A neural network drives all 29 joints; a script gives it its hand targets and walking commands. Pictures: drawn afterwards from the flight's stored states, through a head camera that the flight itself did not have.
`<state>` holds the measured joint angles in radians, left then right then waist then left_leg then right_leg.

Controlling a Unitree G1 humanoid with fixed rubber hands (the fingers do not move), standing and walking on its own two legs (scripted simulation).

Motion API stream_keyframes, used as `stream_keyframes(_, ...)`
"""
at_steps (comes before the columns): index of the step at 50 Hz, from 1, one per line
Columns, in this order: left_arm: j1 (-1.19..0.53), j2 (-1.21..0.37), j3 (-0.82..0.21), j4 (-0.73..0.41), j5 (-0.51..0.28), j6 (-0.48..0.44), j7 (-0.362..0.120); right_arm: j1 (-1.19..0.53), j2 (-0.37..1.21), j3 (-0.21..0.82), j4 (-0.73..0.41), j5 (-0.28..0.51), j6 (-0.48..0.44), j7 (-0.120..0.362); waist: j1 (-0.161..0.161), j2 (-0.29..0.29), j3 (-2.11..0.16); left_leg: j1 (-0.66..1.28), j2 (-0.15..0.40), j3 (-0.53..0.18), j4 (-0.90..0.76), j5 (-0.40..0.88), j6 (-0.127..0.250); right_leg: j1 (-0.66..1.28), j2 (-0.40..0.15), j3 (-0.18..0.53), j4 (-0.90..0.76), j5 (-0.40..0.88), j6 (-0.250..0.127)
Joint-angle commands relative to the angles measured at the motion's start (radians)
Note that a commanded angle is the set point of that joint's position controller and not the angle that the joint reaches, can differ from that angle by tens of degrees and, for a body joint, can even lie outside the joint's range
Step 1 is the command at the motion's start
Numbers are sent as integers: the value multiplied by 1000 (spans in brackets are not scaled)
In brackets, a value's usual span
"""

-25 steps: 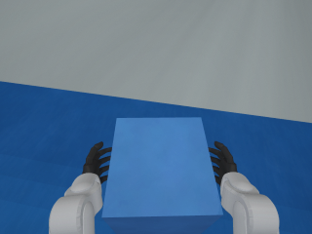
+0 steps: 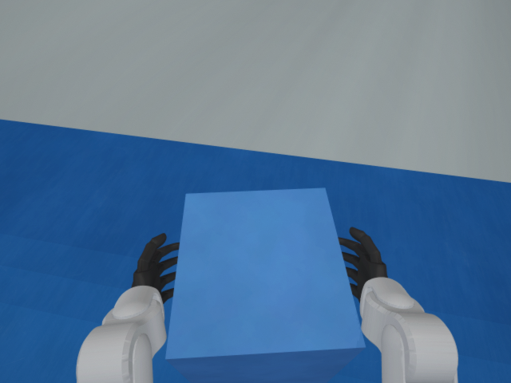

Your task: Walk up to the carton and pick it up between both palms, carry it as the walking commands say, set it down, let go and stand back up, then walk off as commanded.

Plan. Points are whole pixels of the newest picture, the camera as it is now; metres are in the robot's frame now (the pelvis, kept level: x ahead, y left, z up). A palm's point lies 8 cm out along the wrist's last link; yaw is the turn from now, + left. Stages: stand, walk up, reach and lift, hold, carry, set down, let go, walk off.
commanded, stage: carry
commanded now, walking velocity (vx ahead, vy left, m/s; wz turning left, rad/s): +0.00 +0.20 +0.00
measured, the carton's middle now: (259, 295) +0.25 +0.00 +0.02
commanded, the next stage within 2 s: none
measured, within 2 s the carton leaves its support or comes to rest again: neither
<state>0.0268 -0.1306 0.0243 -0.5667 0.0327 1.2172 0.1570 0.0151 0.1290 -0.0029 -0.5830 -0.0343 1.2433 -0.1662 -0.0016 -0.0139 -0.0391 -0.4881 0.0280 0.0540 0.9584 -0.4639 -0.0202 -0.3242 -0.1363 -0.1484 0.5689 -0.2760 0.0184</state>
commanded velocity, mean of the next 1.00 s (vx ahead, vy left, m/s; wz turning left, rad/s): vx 0.00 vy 0.20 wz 0.00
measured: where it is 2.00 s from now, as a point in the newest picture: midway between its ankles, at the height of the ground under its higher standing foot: outside the picture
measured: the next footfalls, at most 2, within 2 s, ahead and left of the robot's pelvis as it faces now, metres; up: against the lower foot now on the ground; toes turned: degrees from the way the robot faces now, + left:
left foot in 0.16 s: +0.05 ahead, +0.20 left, +0.00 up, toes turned +8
right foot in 0.50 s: -0.01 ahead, +0.05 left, +0.00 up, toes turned -11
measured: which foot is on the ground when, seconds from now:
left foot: up 0.00-0.14, down 0.16-0.50, up 0.52-0.80, down 0.82-1.00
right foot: down 0.00-0.16, up 0.18-0.48, down 0.50-0.82, up 0.84-1.00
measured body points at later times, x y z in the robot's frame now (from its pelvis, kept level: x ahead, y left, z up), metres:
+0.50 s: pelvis -0.04 +0.15 -0.01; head -0.04 +0.13 +0.44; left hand +0.22 +0.28 +0.09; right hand +0.21 -0.01 +0.08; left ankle +0.01 +0.20 -0.73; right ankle -0.05 +0.05 -0.74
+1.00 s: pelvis -0.08 +0.31 +0.00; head -0.07 +0.33 +0.45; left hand +0.17 +0.46 +0.07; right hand +0.17 +0.17 +0.08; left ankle -0.04 +0.38 -0.73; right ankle -0.11 +0.18 -0.66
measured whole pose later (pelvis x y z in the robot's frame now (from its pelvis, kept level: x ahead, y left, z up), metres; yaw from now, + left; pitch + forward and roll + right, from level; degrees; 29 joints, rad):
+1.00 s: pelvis -0.08 +0.31 +0.00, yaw -1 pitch +3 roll -1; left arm 0.02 -0.13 0.02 -0.56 0.04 1.21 0.16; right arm 0.04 0.13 0.00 -0.56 -0.04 1.19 -0.16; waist 0.03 -0.03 -0.04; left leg -0.34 0.01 0.15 0.53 -0.23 0.08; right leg -0.52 -0.10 -0.08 1.11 -0.49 0.04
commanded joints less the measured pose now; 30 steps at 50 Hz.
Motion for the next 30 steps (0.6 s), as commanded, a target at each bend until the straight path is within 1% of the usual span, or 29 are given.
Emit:
stream_keyframes(1, -357, -749, -592, -124, -288, -16, -143, -354, 815, 630, -86, 281, -36, 124, 13, -187, -198, 20, 0, 41, -119, 30, -10, 151, -251, 186, -199, 501, -129)
stream_keyframes(3, -339, -736, -589, -120, -284, -12, -144, -340, 803, 629, -83, 282, -32, 122, 14, -224, -221, 60, -10, 62, -202, 63, -5, 161, -249, 160, -184, 485, -105)
stream_keyframes(4, -333, -731, -589, -117, -282, -10, -144, -336, 796, 626, -82, 282, -29, 121, 16, -241, -231, 82, -11, 73, -250, 72, -1, 163, -249, 154, -170, 460, -92)
stream_keyframes(5, -331, -726, -590, -114, -279, -7, -143, -327, 789, 622, -76, 280, -26, 121, 11, -244, -241, 126, -12, 91, -328, 101, 5, 153, -241, 140, -145, 415, -73)
stream_keyframes(6, -332, -722, -594, -110, -276, -3, -142, -315, 782, 615, -65, 277, -23, 122, 4, -231, -249, 188, -24, 119, -427, 132, 12, 132, -217, 120, -106, 342, -47)
stream_keyframes(7, -332, -715, -595, -104, -271, 0, -141, -309, 772, 607, -54, 274, -19, 123, 5, -191, -238, 254, -28, 129, -518, 129, 20, 91, -180, 90, -56, 269, -18)
stream_keyframes(8, -328, -703, -590, -92, -265, 4, -138, -309, 760, 599, -46, 272, -17, 124, 8, -96, -219, 338, 18, 73, -614, 151, 23, 11, -139, 50, 25, 167, 15)
stream_keyframes(9, -328, -704, -589, -86, -263, 9, -139, -303, 740, 580, -32, 256, -18, 125, 0, 126, -197, 372, 213, -196, -699, 187, 85, -165, -42, -13, 180, -75, 62)
stream_keyframes(10, -368, -722, -607, -105, -274, 11, -143, -303, 753, 567, -36, 255, -25, 127, -12, 298, -164, 319, 326, -332, -728, 238, 185, -263, 23, -24, 377, -363, 52)
stream_keyframes(11, -408, -758, -622, -98, -287, 8, -150, -324, 784, 569, -52, 261, -29, 133, -12, 239, -147, 262, 325, -301, -710, 277, 216, -265, 26, 71, 533, -362, 19)
stream_keyframes(12, -437, -787, -642, -97, -300, 5, -157, -351, 800, 570, -60, 259, -37, 139, -9, 201, -141, 236, 308, -242, -686, 330, 221, -266, 23, 109, 621, -333, 5)
stream_keyframes(13, -452, -812, -662, -97, -312, -2, -161, -378, 812, 573, -67, 260, -47, 143, -3, 180, -160, 242, 273, -165, -663, 350, 211, -263, 18, 116, 663, -281, 2)
stream_keyframes(14, -459, -830, -677, -105, -321, -12, -160, -380, 823, 569, -67, 261, -58, 146, 0, 177, -180, 265, 242, -120, -644, 374, 199, -265, 19, 111, 645, -236, 4)
stream_keyframes(15, -454, -834, -677, -110, -324, -20, -158, -371, 829, 569, -65, 262, -64, 147, 3, 168, -196, 290, 221, -93, -628, 401, 192, -249, 25, 98, 604, -206, 7)
stream_keyframes(16, -443, -827, -668, -110, -318, -25, -154, -357, 830, 574, -60, 262, -66, 147, 3, 160, -209, 306, 213, -93, -619, 399, 197, -234, 31, 88, 545, -200, 6)
stream_keyframes(18, -413, -796, -647, -106, -301, -24, -146, -338, 813, 585, -61, 262, -63, 144, -1, 153, -224, 333, 222, -118, -603, 421, 231, -203, 47, 69, 418, -231, 1)
stream_keyframes(20, -368, -759, -626, -83, -283, -14, -140, -314, 786, 590, -58, 259, -53, 138, -4, 158, -240, 346, 240, -139, -591, 480, 258, -150, 63, 52, 291, -244, -4)
stream_keyframes(21, -351, -743, -616, -73, -276, -9, -138, -310, 775, 592, -58, 258, -49, 135, -3, 154, -245, 343, 240, -139, -580, 513, 260, -108, 70, 46, 220, -242, -7)
stream_keyframes(22, -338, -732, -607, -66, -270, -6, -138, -315, 769, 597, -61, 259, -45, 132, 3, 137, -247, 332, 232, -130, -561, 533, 251, -56, 79, 36, 129, -214, -8)
stream_keyframes(23, -327, -726, -598, -60, -264, -4, -138, -323, 763, 600, -65, 260, -41, 129, 11, 116, -248, 314, 219, -115, -537, 533, 234, 6, 87, 21, 20, -168, -8)
stream_keyframes(24, -322, -721, -589, -55, -261, -3, -139, -328, 757, 603, -64, 259, -37, 127, 20, 72, -245, 271, 198, -84, -493, 500, 197, 94, 58, 21, -130, -57, -5)
stream_keyframes(25, -315, -716, -577, -46, -260, -1, -141, -324, 748, 602, -58, 251, -33, 124, 23, -6, -246, 168, 159, -57, -418, 404, 144, 218, -27, 110, -197, 25, -21)
stream_keyframes(26, -301, -707, -563, -23, -253, -7, -143, -335, 741, 616, -81, 248, -26, 127, 22, -285, -224, -41, 49, 20, -249, 123, 70, 278, -302, 458, -246, 265, -133)
stream_keyframes(27, -314, -737, -564, -30, -267, -13, -144, -378, 743, 622, -97, 261, -26, 130, 29, -335, -190, -73, 8, 16, 3, -35, 29, 183, -422, 536, -275, 430, -240)
stream_keyframes(28, -342, -749, -568, -53, -276, -12, -146, -403, 777, 627, -84, 269, -29, 130, 21, -192, -142, -99, 19, -53, 141, -26, 12, 126, -392, 465, -278, 426, -238)
stream_keyframes(29, -371, -764, -578, -76, -276, -18, -147, -430, 808, 636, -84, 276, -35, 133, 19, -95, -123, -109, 35, -82, 183, 16, 4, 109, -356, 390, -270, 396, -215)
stream_keyframes(30, -387, -781, -586, -97, -276, -24, -147, -431, 827, 639, -88, 280, -40, 136, 16, -67, -116, -122, 50, -81, 152, 58, -4, 133, -312, 318, -247, 416, -185)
